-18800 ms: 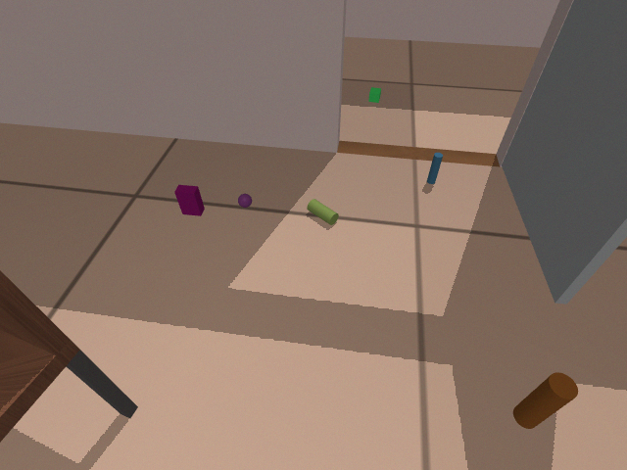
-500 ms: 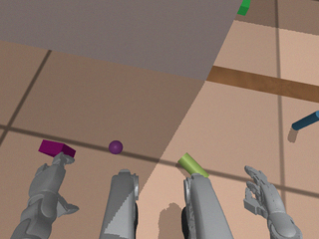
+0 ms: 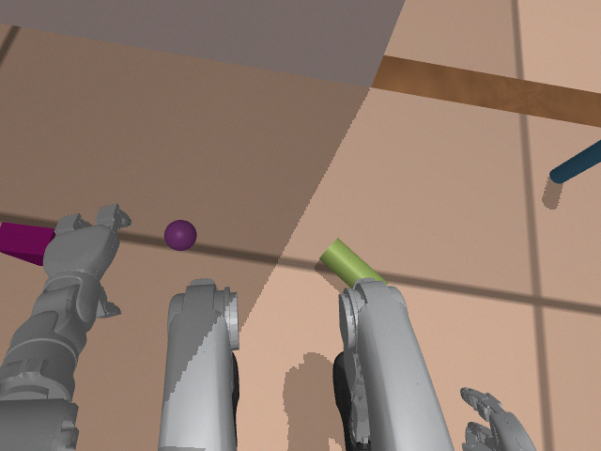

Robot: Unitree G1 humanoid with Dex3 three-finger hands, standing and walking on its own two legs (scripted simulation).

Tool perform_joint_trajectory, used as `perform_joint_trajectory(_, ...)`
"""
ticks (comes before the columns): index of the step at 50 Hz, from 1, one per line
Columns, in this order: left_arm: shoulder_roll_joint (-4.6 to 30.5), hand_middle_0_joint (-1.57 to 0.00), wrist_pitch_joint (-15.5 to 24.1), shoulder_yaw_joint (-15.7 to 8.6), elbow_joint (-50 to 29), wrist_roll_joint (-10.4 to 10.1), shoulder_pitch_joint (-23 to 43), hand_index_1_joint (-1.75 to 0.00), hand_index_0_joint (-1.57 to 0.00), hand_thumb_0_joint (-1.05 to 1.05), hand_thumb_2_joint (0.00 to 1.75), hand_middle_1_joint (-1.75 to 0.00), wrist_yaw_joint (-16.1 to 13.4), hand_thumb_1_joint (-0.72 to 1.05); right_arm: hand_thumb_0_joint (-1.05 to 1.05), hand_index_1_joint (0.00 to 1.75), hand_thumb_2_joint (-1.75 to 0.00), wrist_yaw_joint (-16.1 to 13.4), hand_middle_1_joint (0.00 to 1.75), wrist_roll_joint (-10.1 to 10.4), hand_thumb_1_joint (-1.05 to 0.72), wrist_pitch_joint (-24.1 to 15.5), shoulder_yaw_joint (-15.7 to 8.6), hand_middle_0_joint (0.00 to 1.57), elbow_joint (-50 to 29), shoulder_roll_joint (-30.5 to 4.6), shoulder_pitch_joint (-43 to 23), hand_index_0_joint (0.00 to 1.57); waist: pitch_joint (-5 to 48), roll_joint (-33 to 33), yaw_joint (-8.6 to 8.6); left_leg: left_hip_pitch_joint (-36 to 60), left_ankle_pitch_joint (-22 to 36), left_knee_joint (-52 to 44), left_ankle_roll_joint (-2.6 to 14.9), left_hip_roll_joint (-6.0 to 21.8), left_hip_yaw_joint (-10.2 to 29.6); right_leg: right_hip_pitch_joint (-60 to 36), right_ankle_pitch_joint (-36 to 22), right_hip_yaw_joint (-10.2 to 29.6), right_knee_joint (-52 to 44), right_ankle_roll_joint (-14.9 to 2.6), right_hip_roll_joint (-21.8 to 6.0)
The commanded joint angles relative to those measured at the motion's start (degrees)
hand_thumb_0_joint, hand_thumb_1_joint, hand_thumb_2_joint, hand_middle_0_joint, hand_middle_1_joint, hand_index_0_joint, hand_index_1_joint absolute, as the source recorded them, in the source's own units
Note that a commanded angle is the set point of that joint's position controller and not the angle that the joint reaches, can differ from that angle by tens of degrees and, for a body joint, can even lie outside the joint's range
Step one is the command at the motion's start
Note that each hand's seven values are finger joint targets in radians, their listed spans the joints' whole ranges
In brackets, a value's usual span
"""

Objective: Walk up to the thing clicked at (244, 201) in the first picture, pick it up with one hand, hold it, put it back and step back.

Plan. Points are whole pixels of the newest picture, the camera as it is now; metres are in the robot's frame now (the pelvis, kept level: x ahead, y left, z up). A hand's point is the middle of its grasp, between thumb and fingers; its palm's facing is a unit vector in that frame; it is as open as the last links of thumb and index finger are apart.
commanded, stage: rise first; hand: left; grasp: from above
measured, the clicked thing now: (180, 235) +0.47 +0.24 -0.36
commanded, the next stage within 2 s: approach in 0.86 s
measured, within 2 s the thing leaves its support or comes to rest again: neither
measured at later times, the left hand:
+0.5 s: hand (126, 256) +0.39 +0.29 -0.21, palm faces -0.46 -0.06 -0.89, open 14.3 cm
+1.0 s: hand (139, 246) +0.41 +0.28 -0.23, palm faces -0.45 -0.07 -0.89, open 14.2 cm
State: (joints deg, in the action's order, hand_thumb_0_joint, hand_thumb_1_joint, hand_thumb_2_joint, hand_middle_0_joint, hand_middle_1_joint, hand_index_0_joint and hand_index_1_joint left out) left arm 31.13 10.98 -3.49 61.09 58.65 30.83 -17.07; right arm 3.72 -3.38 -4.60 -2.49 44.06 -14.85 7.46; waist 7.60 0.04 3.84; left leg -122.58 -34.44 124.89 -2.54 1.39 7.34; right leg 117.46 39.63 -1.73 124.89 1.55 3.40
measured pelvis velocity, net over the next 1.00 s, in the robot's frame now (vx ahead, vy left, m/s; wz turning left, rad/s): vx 0.01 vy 0.00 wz -0.04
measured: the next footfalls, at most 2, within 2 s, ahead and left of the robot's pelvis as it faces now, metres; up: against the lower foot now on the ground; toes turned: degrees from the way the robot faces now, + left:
none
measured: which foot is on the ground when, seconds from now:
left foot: down 0.00-1.00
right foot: down 0.00-1.00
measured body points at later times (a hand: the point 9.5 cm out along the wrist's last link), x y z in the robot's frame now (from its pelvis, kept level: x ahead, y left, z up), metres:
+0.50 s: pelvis +0.01 +0.01 -0.03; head +0.22 +0.06 +0.36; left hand +0.41 +0.29 -0.15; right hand +0.11 -0.26 -0.16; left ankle +0.11 +0.14 -0.36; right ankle +0.10 -0.12 -0.36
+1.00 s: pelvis +0.01 +0.00 -0.05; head +0.23 +0.05 +0.33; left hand +0.43 +0.28 -0.18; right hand +0.09 -0.27 -0.18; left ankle +0.11 +0.14 -0.36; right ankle +0.10 -0.12 -0.36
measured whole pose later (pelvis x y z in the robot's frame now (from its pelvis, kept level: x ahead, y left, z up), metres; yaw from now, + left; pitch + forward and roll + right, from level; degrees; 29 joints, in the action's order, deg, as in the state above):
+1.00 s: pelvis +0.01 +0.00 -0.05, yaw -2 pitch +33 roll -5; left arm 35.2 11.7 -5.2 77.7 69.7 43.6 -26.6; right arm 6.4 -8.2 -3.6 0.1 46.2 -13.9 5.4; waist 4.6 1.8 8.7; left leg -131.6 -36.8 135.4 -3.2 1.5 9.5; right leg 126.4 41.2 -2.9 134.5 2.0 4.8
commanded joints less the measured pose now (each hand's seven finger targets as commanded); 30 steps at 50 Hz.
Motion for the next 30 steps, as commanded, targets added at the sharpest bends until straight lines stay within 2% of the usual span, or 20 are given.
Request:
perform_joint_trajectory(1, 16.2, -0.06, 0.3, -4.3, -4.0, 2.7, 15.2, -0.99, -0.04, 0.0, 1.07, -0.97, -5.0, -0.6, 0.0, 0.3, -0.9, -0.5, 0.3, -0.4, -0.9, -1.0, -3.3, 0.2, -3.5, -11.5, 5.2, 0.2, 31.9, -6.3, -0.7, 24.9, -2.5, -11.7, 3.83, -1.3, -6.6, -11.6, -0.3, -4.0, -17.1, -3.81, 0.5)
perform_joint_trajectory(2, 14.7, -0.07, 0.1, -3.5, -3.6, 2.9, 15.3, -0.99, -0.04, 0.0, 1.08, -0.96, -5.4, -0.6, 0.0, 0.3, -0.9, -0.3, 0.3, -0.7, -0.9, -0.9, -3.2, 0.2, -3.4, -10.9, 5.3, 0.2, 31.6, -6.5, -0.69, 25.3, -1.9, -11.6, 3.75, -1.3, -6.7, -11.5, -1.1, -4.1, -16.9, -3.84, 0.4)
perform_joint_trajectory(3, 14.5, -0.06, 0.1, -2.8, -3.2, 3.6, 17.3, -0.99, -0.04, 0.0, 1.07, -0.97, -5.8, -0.6, 0.0, 0.3, -0.9, -0.3, 0.3, -0.9, -0.9, -0.9, -3.0, 0.2, -3.2, -11.2, 5.3, 0.2, 31.7, -7.2, 0.17, 25.0, -2.2, -11.2, 3.78, -1.2, -6.6, -10.4, -1.1, -4.3, -16.3, -3.86, 0.4)
perform_joint_trajectory(6, 14.8, -0.06, -0.5, -3.1, -1.7, 5.0, 17.9, -0.98, -0.04, 0.0, 1.07, -0.96, -6.9, -0.6, 0.0, 0.3, -0.9, -0.1, 0.3, -1.2, -0.9, -0.6, -3.1, 0.2, -2.3, -11.4, 5.6, 0.2, 32.7, -9.9, -0.46, 27.1, -0.7, -11.1, 3.33, -1.0, -6.1, -8.9, -3.2, -5.2, -14.2, -4.11, 0.4)
perform_joint_trajectory(10, 13.9, -0.07, -1.2, -2.1, 0.3, 6.8, 19.5, -0.98, -0.06, 0.0, 1.04, -0.96, -7.7, -0.58, 0.0, 0.3, -0.9, 0.3, 0.3, -1.7, -0.9, -0.3, -3.0, 0.2, -1.5, -11.3, 5.9, 0.2, 33.5, -11.2, 0.73, 27.9, 1.9, -9.9, 3.27, -0.8, -5.7, -7.7, -6.5, -5.7, -12.1, -3.98, 0.4)
perform_joint_trajectory(14, 12.8, -0.07, -1.4, -1.1, 0.8, 7.5, 20.7, -0.98, -0.06, 0.0, 1.03, -0.97, -8.4, -0.57, 0.0, 0.3, -0.9, 0.6, 0.3, -2.1, -0.9, -0.2, -3.1, 0.2, -1.0, -11.1, 6.1, 0.2, 33.8, -11.4, 1.19, 27.8, 3.4, -8.9, 3.28, -0.5, -5.4, -7.0, -8.3, -5.9, -10.9, -3.88, 0.4)
perform_joint_trajectory(18, 13.7, -0.07, -1.0, -1.5, 1.8, 8.8, 22.5, -0.98, -0.06, 0.0, 1.03, -0.97, -9.1, -0.57, 0.0, 0.3, -0.9, 0.9, 0.3, -2.5, -0.9, 0.0, -3.0, 0.2, -0.6, -11.2, 5.9, 0.2, 32.6, -11.2, 1.86, 26.0, 1.4, -8.2, 3.46, -0.4, -5.2, -5.8, -6.6, -6.1, -10.2, -3.71, 0.4)
perform_joint_trajectory(23, 14.2, -0.07, -0.3, -1.6, 2.6, 9.7, 22.7, -0.99, -0.06, 0.0, 1.03, -0.99, -10.2, -0.58, 0.0, 0.3, -0.9, 1.3, 0.3, -2.9, -0.9, 0.3, -2.6, 0.2, -0.6, -10.6, 5.7, 0.2, 34.0, -10.2, 1.91, 24.2, 2.7, -5.9, 3.76, -0.5, -6.1, -7.0, -7.9, -5.5, -9.8, -3.66, 0.8)
perform_joint_trajectory(25, 14.1, -0.07, -0.1, -2.1, 3.1, 10.4, 23.8, -0.99, -0.06, 0.0, 1.03, -0.99, -10.7, -0.57, 0.0, 0.3, -0.9, 1.3, 0.3, -3.2, -0.9, 0.3, -2.6, 0.2, -0.3, -10.9, 6.4, 0.2, 34.5, -9.9, 2.54, 24.9, 3.5, -5.5, 3.79, -0.4, -5.6, -6.4, -8.6, -6.0, -8.7, -3.37, 0.7)
perform_joint_trajectory(29, 14.7, -0.06, -0.1, -2.4, 5.4, 10.5, 24.7, -1.0, -0.06, 0.0, 1.03, -0.99, -11.4, -0.57, 0.0, 0.3, -0.9, 1.4, 0.3, -3.5, -0.9, 0.3, -2.3, 0.2, -0.3, -10.8, 6.0, 0.2, 33.4, -10.0, 2.83, 23.3, 1.8, -5.1, 3.76, -0.4, -5.6, -4.8, -6.8, -6.2, -8.4, -3.63, 0.9)
perform_joint_trajectory(30, 15.1, -0.07, -0.1, -2.6, 5.5, 10.4, 24.8, -1.0, -0.06, 0.0, 1.03, -1.0, -11.6, -0.58, 0.0, 0.3, -0.9, 1.5, 0.3, -3.6, -0.9, 0.4, -2.1, 0.2, -0.3, -10.5, 5.9, 0.2, 33.4, -10.1, 2.44, 22.7, 1.9, -4.6, 3.84, -0.5, -6.1, -5.7, -7.2, -5.8, -8.9, -3.63, 1.0)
